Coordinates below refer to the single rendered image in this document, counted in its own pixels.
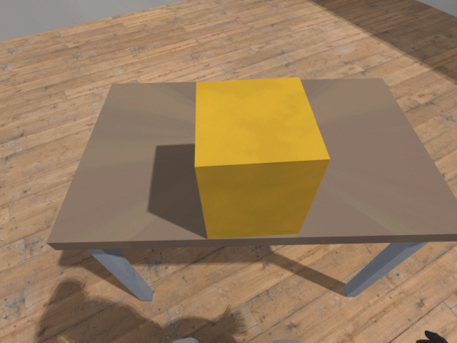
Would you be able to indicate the carton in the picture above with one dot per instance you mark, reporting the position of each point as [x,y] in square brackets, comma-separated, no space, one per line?
[259,156]

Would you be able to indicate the table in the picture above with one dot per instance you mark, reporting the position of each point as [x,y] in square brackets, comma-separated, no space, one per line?
[136,187]

